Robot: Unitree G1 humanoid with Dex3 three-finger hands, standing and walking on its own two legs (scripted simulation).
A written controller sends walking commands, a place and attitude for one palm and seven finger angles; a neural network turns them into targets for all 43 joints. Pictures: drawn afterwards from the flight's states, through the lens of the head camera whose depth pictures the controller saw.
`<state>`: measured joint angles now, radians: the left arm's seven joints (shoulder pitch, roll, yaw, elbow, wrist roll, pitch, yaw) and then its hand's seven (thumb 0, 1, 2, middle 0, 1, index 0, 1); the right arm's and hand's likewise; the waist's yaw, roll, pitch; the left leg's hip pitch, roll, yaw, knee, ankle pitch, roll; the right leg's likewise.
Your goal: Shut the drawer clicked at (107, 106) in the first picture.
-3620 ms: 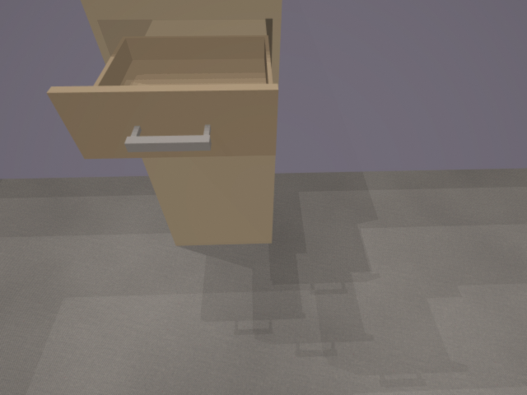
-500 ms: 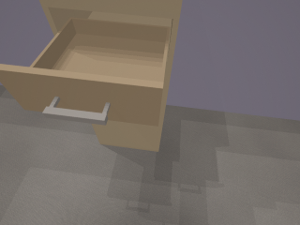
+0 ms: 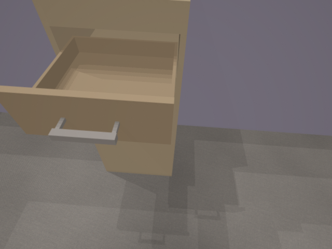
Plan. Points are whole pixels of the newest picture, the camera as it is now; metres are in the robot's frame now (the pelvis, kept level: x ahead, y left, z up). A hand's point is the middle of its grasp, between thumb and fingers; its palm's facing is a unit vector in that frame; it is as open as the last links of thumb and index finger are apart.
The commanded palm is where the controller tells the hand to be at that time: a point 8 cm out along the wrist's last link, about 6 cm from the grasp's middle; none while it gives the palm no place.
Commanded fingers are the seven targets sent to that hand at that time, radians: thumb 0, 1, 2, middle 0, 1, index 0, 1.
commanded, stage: look again from close up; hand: left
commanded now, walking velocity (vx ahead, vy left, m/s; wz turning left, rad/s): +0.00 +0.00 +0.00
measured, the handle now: (86, 130) +0.34 +0.21 +0.11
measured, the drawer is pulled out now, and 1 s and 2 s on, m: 0.30 0.30 0.30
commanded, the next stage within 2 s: shuffle to correct the standing spot in 0.42 s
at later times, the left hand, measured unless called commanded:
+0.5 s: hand out of the picture -0.03 +0.20 -0.18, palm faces +0.01 -0.98 -0.20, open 7.4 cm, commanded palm none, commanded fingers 0.00 0.90 0.90 -0.20 -0.30 -0.20 -0.30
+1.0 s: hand out of the picture +0.00 +0.16 -0.19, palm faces +0.04 -0.99 -0.14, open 7.4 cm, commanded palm none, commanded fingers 0.00 0.90 0.90 -0.20 -0.30 -0.20 -0.30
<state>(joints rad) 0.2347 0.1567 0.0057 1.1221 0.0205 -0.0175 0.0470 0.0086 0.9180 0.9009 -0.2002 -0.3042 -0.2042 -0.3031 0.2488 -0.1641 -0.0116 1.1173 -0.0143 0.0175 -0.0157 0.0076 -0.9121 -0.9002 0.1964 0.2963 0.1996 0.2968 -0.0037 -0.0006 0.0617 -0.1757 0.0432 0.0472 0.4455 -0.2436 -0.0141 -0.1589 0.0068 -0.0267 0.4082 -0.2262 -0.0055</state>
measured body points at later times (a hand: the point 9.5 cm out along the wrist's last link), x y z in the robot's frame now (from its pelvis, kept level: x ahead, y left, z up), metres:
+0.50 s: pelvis -0.03 +0.02 +0.00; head -0.02 +0.02 +0.45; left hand -0.03 +0.25 -0.16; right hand -0.02 -0.20 -0.16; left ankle -0.01 +0.12 -0.74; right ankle +0.00 -0.12 -0.74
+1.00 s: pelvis +0.05 +0.01 -0.01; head +0.06 +0.02 +0.44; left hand +0.00 +0.22 -0.18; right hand +0.04 -0.21 -0.17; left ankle -0.01 +0.12 -0.74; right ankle +0.00 -0.11 -0.74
